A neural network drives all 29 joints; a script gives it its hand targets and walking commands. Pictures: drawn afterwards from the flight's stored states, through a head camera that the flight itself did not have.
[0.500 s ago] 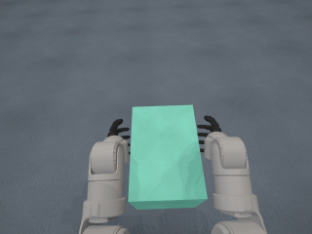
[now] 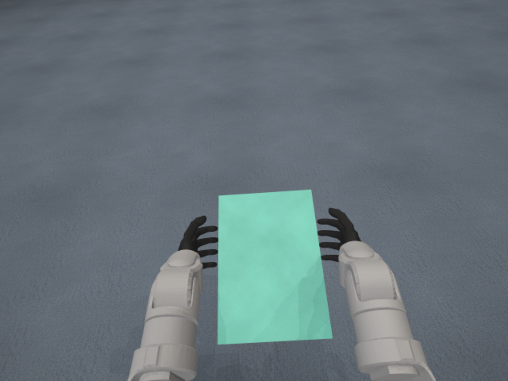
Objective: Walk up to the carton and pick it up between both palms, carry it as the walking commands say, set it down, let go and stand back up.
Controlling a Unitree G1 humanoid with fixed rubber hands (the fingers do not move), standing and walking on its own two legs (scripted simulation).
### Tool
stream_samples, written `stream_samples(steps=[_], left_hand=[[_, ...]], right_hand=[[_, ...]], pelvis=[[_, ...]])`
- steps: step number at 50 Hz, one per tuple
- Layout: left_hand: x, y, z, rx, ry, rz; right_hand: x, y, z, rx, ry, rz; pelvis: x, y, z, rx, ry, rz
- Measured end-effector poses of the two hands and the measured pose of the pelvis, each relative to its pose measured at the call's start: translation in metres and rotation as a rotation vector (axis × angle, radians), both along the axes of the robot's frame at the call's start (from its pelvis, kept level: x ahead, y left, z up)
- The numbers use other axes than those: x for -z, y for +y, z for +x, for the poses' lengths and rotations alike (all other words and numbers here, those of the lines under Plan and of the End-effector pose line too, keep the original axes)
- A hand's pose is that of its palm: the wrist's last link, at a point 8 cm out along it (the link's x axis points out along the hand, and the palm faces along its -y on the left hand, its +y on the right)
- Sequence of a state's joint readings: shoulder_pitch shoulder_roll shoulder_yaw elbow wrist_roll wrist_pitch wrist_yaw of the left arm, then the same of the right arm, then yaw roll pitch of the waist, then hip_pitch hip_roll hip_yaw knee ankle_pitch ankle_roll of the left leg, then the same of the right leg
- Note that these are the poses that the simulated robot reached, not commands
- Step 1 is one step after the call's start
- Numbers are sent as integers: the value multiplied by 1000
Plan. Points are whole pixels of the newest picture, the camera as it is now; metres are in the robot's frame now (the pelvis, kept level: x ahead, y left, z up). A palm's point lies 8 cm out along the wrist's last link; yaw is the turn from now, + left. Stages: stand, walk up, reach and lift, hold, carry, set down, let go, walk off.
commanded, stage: hold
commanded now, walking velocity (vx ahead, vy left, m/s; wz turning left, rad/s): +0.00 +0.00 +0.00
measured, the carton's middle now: (269, 269) +0.32 -0.01 -0.05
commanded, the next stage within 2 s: set down in 0.28 s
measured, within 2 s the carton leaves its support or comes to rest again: neither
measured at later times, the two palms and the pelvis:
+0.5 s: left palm (195, 268) +0.28 +0.12 +0.03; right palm (350, 258) +0.28 -0.14 +0.04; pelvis -0.03 -0.01 -0.01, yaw +0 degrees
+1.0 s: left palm (201, 284) +0.31 +0.13 -0.06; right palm (334, 276) +0.31 -0.13 -0.06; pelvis -0.04 +0.00 -0.03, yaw +0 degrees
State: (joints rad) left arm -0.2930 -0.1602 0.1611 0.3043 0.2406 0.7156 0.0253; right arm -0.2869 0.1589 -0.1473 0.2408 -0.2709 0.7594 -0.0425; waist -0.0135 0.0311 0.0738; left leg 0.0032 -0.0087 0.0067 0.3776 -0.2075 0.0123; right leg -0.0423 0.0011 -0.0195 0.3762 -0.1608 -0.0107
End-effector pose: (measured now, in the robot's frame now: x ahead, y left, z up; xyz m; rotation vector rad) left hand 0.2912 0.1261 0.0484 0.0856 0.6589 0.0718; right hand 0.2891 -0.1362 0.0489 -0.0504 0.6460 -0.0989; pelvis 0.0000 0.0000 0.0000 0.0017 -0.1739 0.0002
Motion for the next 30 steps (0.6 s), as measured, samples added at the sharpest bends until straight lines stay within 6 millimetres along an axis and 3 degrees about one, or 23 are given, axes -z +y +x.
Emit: stream_samples(steps=[15, 30], left_hand=[[-14, -9, -8, -46, -19, -30], [30, -9, -3, -56, 61, -17]], right_hand=[[-14, -4, -7, 68, -11, 0], [32, -4, -2, 73, 72, 5]], pelvis=[[8, -4, -24, -2, -56, -1], [14, -5, -32, -5, 20, 0]])
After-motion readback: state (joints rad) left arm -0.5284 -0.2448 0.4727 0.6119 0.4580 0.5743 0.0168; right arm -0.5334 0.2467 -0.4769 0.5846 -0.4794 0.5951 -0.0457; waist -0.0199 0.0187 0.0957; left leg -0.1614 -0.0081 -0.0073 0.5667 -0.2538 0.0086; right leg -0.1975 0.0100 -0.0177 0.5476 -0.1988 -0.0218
